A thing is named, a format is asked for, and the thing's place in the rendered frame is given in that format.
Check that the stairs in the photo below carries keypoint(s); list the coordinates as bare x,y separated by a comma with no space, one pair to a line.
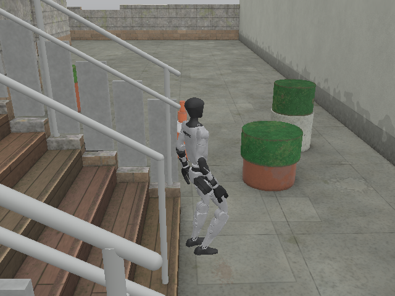
90,193

